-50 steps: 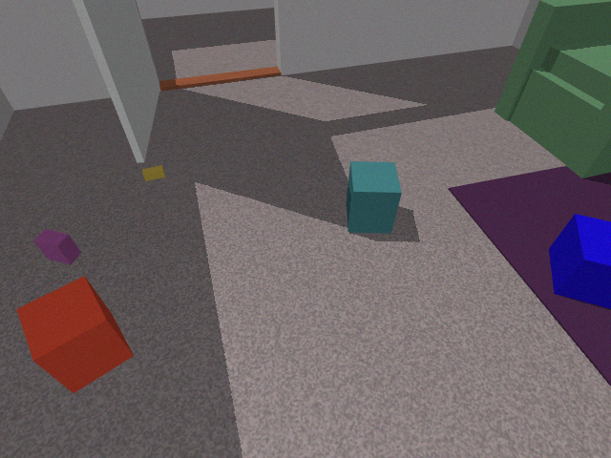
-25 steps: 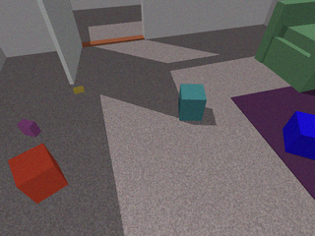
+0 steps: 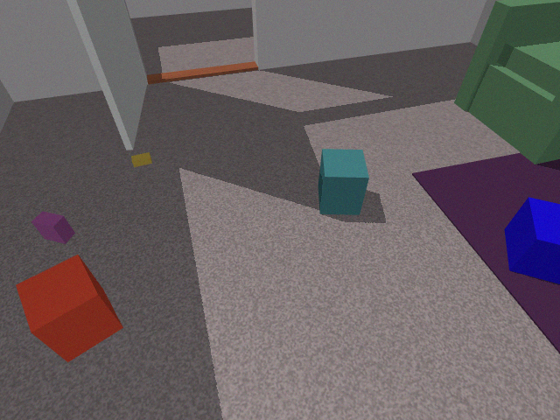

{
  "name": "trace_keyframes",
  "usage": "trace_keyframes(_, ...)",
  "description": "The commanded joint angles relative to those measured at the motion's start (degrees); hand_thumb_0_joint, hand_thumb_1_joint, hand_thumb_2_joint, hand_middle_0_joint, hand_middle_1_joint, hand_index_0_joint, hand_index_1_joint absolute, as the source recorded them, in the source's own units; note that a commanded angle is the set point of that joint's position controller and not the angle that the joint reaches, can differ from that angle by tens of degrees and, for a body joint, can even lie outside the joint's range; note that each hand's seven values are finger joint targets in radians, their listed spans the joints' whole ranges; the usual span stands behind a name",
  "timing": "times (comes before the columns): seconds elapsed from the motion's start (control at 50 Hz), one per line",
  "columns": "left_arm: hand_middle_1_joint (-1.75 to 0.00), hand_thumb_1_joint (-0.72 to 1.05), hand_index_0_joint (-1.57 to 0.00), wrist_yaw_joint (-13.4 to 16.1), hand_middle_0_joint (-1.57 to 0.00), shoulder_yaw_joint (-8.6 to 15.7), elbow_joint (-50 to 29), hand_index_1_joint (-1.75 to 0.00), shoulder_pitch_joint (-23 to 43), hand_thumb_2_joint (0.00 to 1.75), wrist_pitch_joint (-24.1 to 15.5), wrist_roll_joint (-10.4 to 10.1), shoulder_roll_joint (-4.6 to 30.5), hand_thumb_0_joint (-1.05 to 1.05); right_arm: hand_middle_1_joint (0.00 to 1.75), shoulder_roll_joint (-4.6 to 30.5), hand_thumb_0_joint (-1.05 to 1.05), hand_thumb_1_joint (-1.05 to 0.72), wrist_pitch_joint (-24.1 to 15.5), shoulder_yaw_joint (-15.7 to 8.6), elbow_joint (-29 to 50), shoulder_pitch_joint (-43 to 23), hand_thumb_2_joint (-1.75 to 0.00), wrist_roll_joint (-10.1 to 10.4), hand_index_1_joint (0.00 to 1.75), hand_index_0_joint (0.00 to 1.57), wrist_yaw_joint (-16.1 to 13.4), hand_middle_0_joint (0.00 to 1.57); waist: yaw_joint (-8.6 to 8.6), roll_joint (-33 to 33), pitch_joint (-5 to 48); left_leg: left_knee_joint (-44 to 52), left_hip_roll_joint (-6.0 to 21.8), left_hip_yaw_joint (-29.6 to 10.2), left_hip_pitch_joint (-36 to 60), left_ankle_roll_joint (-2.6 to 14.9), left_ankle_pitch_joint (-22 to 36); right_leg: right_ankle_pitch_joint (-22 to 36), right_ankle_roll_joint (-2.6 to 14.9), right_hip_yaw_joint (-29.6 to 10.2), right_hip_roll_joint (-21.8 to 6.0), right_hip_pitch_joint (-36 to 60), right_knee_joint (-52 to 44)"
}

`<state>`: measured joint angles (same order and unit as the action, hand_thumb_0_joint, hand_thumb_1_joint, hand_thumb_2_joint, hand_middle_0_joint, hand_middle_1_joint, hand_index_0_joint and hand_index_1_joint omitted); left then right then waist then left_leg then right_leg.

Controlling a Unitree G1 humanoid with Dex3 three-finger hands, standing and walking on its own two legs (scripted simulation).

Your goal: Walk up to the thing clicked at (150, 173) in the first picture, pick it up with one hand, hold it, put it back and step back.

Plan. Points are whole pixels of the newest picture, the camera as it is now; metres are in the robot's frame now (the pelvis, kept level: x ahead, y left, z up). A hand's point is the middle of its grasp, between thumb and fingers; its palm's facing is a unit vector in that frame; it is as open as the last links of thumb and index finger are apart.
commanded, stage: stand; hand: left
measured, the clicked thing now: (141, 159) +1.61 +0.84 -0.76
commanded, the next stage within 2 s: walk up in 0.12 s
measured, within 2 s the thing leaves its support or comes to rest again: neither
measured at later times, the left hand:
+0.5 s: hand out of the picture +0.09 +0.41 -0.18, palm faces +0.13 -0.90 -0.42, open 7.4 cm
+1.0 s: hand (73, 303) +0.38 +0.43 -0.14, palm faces +0.25 -0.89 -0.38, open 7.4 cm
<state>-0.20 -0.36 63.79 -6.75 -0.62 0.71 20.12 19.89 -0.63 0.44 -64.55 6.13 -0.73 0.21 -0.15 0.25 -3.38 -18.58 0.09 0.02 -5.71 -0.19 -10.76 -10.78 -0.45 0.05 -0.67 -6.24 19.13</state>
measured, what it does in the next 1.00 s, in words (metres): walks ahead, turning left: left foot, then right foot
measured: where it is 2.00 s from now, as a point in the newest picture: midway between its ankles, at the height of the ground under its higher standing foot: (215, 282)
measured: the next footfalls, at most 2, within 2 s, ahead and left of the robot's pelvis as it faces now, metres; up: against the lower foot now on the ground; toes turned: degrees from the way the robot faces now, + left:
left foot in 0.46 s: +0.17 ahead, +0.25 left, +0.00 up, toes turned +16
right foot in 0.92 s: +0.50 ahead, +0.05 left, +0.00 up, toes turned +10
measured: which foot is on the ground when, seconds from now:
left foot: down 0.00-0.16, up 0.18-0.44, down 0.46-0.92, up 0.94-1.00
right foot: down 0.00-0.48, up 0.50-0.90, down 0.92-1.00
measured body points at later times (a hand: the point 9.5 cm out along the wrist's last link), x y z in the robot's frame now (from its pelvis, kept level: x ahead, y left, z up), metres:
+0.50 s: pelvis +0.09 +0.09 -0.04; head +0.08 +0.12 +0.41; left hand +0.08 +0.46 -0.15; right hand +0.23 -0.25 -0.11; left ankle +0.13 +0.24 -0.75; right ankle +0.00 -0.11 -0.73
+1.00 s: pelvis +0.34 +0.13 -0.03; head +0.36 +0.12 +0.42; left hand +0.37 +0.47 -0.12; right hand +0.46 -0.17 -0.16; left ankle +0.18 +0.23 -0.69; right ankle +0.46 +0.04 -0.75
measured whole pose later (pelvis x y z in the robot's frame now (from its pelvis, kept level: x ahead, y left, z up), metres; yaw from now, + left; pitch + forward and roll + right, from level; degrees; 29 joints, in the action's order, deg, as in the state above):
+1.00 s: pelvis +0.34 +0.13 -0.03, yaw +17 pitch -3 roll +0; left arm -4.3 4.0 50.8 -9.2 -5.4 0.8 23.0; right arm 24.1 -3.2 -3.0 -53.3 20.0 -0.6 2.2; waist 0.9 -2.6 -4.2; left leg -61.3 1.4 -3.0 -13.2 2.6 -26.3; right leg -12.4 1.5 6.6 -3.4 -22.2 37.4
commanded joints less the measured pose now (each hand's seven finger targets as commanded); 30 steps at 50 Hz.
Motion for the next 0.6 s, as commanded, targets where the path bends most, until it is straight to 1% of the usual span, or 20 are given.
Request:
trace_keyframes(0.0,-0.30,0.90,-0.20,0.79,-0.20,2.27,-3.26,-0.30,1.87,0.90,-1.20,-0.20,12.12,0.00,0.30,12.19,0.00,-0.90,-1.31,-2.52,3.47,-1.84,-0.90,0.35,0.30,0.20,-0.83,0.20,0.10,-0.04,5.32,2.57,7.25,-5.46,1.49,1.58,9.33,8.84,2.09,-5.26,-6.85,0.63,-2.57)
trace_keyframes(0.08,-0.30,0.90,-0.20,0.81,-0.20,2.20,-3.20,-0.30,1.83,0.90,-1.19,-0.24,12.00,0.00,0.30,12.14,0.00,-0.90,-1.21,-2.48,3.33,-1.69,-0.90,0.30,0.30,0.20,-0.79,0.20,0.12,0.03,4.28,2.63,7.00,-5.26,0.62,1.40,8.71,8.60,2.01,-5.41,-6.72,0.39,-3.01)
trace_keyframes(0.1,-0.30,0.90,-0.20,-0.67,-0.20,7.21,-6.05,-0.30,-2.54,0.90,-2.74,0.34,20.37,0.00,0.30,17.98,0.00,-0.90,-1.53,-7.09,8.07,-0.05,-0.90,-0.95,0.30,0.20,1.39,0.20,-1.80,-0.49,10.03,-4.15,4.59,-8.86,-7.99,5.56,-20.91,-19.54,4.14,-4.10,-5.60,7.90,2.51)
trace_keyframes(0.12,-0.30,0.90,-0.20,-1.01,-0.20,7.92,-4.90,-0.30,-5.67,0.90,-3.09,1.01,20.63,0.00,0.30,17.71,0.00,-0.90,-1.19,-7.05,9.43,-3.65,-0.90,-1.36,0.30,0.20,2.49,0.20,-4.34,-1.45,4.64,-7.58,3.33,-7.73,-23.28,4.94,-28.14,-29.98,6.23,-8.76,-8.95,11.62,0.76)
trace_keyframes(0.14,-0.30,0.90,-0.20,-0.85,-0.20,9.09,-4.98,-0.30,-9.37,0.90,-3.57,1.48,22.58,0.00,0.30,14.99,0.00,-0.90,-1.12,-6.47,12.69,-8.77,-0.90,-1.71,0.30,0.20,3.22,0.20,-7.01,6.49,1.83,-20.00,0.85,-2.43,-33.66,3.94,-21.65,-37.98,10.32,-19.77,-17.67,13.98,-7.24)
trace_keyframes(0.16,-0.30,0.90,-0.20,-0.67,-0.20,9.50,-6.63,-0.30,-8.79,0.90,-4.09,1.75,23.46,0.00,0.30,13.44,0.00,-0.90,-1.11,-6.45,14.96,-11.48,-0.90,-2.51,0.30,0.20,3.71,0.20,-8.18,9.92,-0.74,-30.69,3.20,-1.67,-39.55,2.44,-15.58,-38.43,14.39,-27.04,-26.39,11.97,-13.75)
trace_keyframes(0.18,-0.30,0.90,-0.20,-0.67,-0.20,9.36,-8.82,-0.30,-5.89,0.90,-4.68,1.65,22.30,0.00,0.30,14.25,0.00,-0.90,-1.30,-7.01,14.71,-9.49,-0.90,-2.53,0.30,0.20,4.05,0.20,-6.53,5.84,-1.77,-33.66,5.70,-4.10,-40.20,1.58,-13.48,-34.55,15.59,-26.83,-27.65,9.85,-14.17)
trace_keyframes(0.2,-0.30,0.90,-0.20,-0.65,-0.20,8.88,-10.17,-0.30,-3.04,0.90,-4.91,1.38,20.52,0.00,0.30,15.65,0.00,-0.90,-1.42,-7.82,13.96,-6.44,-0.90,-2.25,0.30,0.20,4.51,0.20,-4.28,2.61,-1.04,-35.70,6.74,-5.83,-38.61,0.96,-11.39,-30.17,14.02,-22.31,-24.45,8.67,-13.04)
trace_keyframes(0.24,-0.30,0.90,-0.20,-0.83,-0.20,8.78,-11.83,-0.30,-0.01,0.90,-5.26,1.76,20.25,0.00,0.30,16.38,0.00,-0.90,-1.19,-8.88,13.30,-0.97,-0.90,-1.61,0.30,0.20,5.72,0.20,-1.03,5.14,0.95,-34.24,8.07,-4.93,-33.02,-0.26,-9.16,-28.18,11.92,-12.69,-19.95,6.29,-12.87)
trace_keyframes(0.32,-0.30,0.90,-0.20,-1.89,-0.20,9.16,-14.40,-0.30,2.38,0.90,-5.59,2.01,22.47,0.00,0.30,15.03,0.00,-0.90,-0.88,-9.21,14.80,-0.81,-0.90,-1.29,0.30,0.20,7.34,0.20,-0.39,9.29,-2.58,-23.18,8.95,-0.73,-21.03,-0.74,-5.82,-23.59,10.36,-1.68,-17.27,-6.58,-11.89)
trace_keyframes(0.38,-0.30,0.90,-0.20,-2.46,-0.20,8.88,-13.72,-0.30,2.60,0.90,-4.90,1.83,22.49,0.00,0.30,14.71,0.00,-0.90,-1.50,-9.55,12.88,5.08,-0.90,-0.68,0.30,0.20,7.34,0.20,1.99,6.38,-1.00,-18.26,5.09,6.94,-6.44,-0.49,0.98,-26.50,9.28,4.36,-14.46,-14.68,-5.25)
trace_keyframes(0.4,-0.30,0.90,-0.20,-2.54,-0.20,8.46,-13.73,-0.30,3.07,0.90,-4.63,1.99,21.67,0.00,0.30,15.23,0.00,-0.90,-1.63,-10.01,11.61,8.67,-0.90,-0.65,0.30,0.20,6.91,0.20,3.84,3.89,-0.21,-17.35,3.43,8.91,-2.25,-0.31,-0.09,-27.47,9.07,5.65,-13.58,-16.28,-0.40)
trace_keyframes(0.42,-0.30,0.90,-0.20,-2.62,-0.20,7.72,-13.61,-0.30,1.69,0.90,-4.27,2.03,19.92,0.00,0.30,16.75,0.00,-0.90,-1.82,-10.68,10.07,12.97,-0.90,-0.85,0.30,0.20,6.22,0.20,5.72,-1.75,2.01,-15.64,1.24,9.73,2.66,0.36,-4.23,-22.56,8.65,7.90,-11.48,-16.75,9.80)
trace_keyframes(0.44,-0.30,0.90,-0.20,-3.00,-0.20,6.45,-13.68,-0.30,-1.69,0.90,-3.87,1.77,16.61,0.00,0.30,19.85,0.00,-0.90,-2.21,-11.69,8.29,19.21,-0.90,-1.07,0.30,0.20,5.17,0.20,8.28,-11.36,5.45,-11.99,0.06,6.04,12.15,3.10,-13.77,-13.09,7.07,11.09,-7.68,-22.14,29.46)
trace_keyframes(0.46,-0.30,0.90,-0.20,-3.35,-0.20,4.75,-15.50,-0.30,-2.23,0.90,-3.85,0.70,11.30,0.00,0.30,26.59,0.00,-0.90,-2.90,-12.81,9.12,24.21,-0.90,-1.68,0.30,0.20,3.99,0.20,9.94,-26.47,5.10,2.52,15.76,-26.89,16.88,9.86,-33.64,-22.59,3.24,10.28,-0.37,-38.81,50.93)
trace_keyframes(0.48,-0.30,0.90,-0.20,-2.81,-0.20,5.27,-17.10,-0.30,2.23,0.90,-4.27,0.21,16.62,0.00,0.30,30.48,0.00,-0.90,-3.12,-12.75,11.75,20.10,-0.90,0.90,0.30,0.20,4.23,0.20,8.91,-18.42,4.93,13.76,24.64,-47.92,8.95,16.89,-39.85,-22.05,4.29,-0.22,-1.32,-38.17,52.71)
trace_keyframes(0.5,-0.30,0.90,-0.20,-2.66,-0.20,5.09,-16.60,-0.30,3.94,0.90,-4.51,0.21,19.91,0.00,0.30,29.08,0.00,-0.90,-3.39,-12.61,12.87,15.22,-0.90,1.27,0.30,0.20,3.73,0.20,6.41,-8.19,2.47,12.41,24.48,-42.96,5.15,16.59,-37.53,-16.54,4.19,-4.24,-5.04,-38.44,52.97)
trace_keyframes(0.52,-0.30,0.90,-0.20,-2.83,-0.20,5.35,-14.15,-0.30,0.62,0.90,-4.34,-0.46,19.81,0.00,0.30,25.96,0.00,-0.90,-3.85,-11.07,14.04,11.36,-0.90,1.02,0.30,0.20,3.27,0.20,3.53,-5.12,0.94,8.34,20.85,-31.95,3.66,14.29,-31.09,-11.77,3.60,-4.04,-7.39,-36.83,51.44)
trace_keyframes(0.54,-0.30,0.90,-0.20,-3.01,-0.20,5.62,-12.44,-0.30,-2.31,0.90,-4.30,-1.00,19.90,0.00,0.30,23.17,0.00,-0.90,-4.34,-10.14,15.20,9.44,-0.90,0.69,0.30,0.20,2.86,0.20,1.88,-5.92,1.55,6.25,17.45,-25.64,3.40,13.00,-24.18,-9.10,3.14,-3.53,-8.27,-34.43,47.64)
trace_keyframes(0.58,-0.30,0.90,-0.20,-3.62,-0.20,6.35,-11.25,-0.30,-4.96,0.90,-3.73,-0.57,20.10,0.00,0.30,20.98,0.00,-0.90,-4.95,-8.87,15.13,9.51,-0.90,1.10,0.30,0.20,2.77,0.20,0.28,-7.33,0.70,7.76,14.88,-17.06,-4.47,11.53,-18.53,-6.15,1.85,-1.74,-8.77,-27.04,40.49)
